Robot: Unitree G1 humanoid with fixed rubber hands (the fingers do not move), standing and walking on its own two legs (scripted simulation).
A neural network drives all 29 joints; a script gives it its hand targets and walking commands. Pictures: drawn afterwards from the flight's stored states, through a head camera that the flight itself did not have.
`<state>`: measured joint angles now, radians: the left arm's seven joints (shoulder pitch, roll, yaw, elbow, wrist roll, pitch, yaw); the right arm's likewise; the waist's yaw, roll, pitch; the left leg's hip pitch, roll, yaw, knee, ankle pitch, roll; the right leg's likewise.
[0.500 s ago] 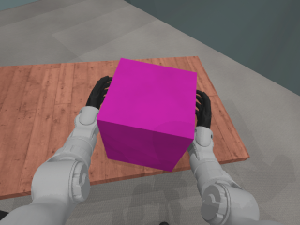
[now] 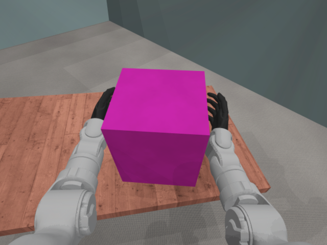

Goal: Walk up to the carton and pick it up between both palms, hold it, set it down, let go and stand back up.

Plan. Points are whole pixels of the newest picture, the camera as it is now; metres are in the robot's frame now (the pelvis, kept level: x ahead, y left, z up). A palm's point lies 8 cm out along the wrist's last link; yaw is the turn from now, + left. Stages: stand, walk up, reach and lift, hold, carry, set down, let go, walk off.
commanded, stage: reach and lift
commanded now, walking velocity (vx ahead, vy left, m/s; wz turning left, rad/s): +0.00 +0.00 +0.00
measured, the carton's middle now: (160, 130) +0.39 -0.02 +0.07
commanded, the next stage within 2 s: hold in 1.60 s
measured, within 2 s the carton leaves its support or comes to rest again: neither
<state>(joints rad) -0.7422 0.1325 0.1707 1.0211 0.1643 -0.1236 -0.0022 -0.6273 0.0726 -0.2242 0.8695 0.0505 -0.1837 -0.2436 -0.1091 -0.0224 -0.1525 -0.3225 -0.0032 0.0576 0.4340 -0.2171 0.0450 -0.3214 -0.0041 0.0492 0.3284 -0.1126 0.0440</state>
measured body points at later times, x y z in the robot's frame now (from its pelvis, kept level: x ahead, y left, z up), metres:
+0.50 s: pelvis -0.01 -0.02 +0.00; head -0.09 +0.00 +0.45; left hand +0.39 +0.14 +0.18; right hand +0.37 -0.17 +0.18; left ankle +0.00 +0.09 -0.74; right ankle +0.03 -0.15 -0.74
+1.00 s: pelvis -0.01 -0.02 +0.00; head -0.09 +0.00 +0.45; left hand +0.37 +0.14 +0.20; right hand +0.38 -0.16 +0.20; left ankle +0.00 +0.09 -0.74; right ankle +0.03 -0.15 -0.74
